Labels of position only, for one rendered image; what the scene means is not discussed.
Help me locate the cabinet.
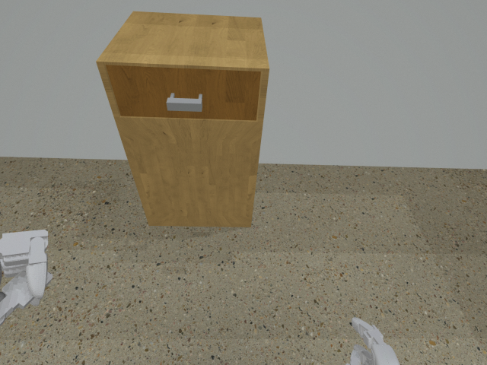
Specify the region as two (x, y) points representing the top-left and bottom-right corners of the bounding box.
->
(96, 11), (269, 227)

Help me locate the robot right hand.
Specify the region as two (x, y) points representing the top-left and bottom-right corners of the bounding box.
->
(346, 317), (400, 365)

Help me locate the handle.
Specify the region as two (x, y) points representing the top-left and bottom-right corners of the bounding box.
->
(167, 93), (202, 112)

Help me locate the drawer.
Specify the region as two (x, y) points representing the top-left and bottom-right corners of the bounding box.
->
(106, 65), (261, 120)

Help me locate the robot left hand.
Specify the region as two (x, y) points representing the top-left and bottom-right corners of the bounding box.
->
(0, 230), (53, 326)

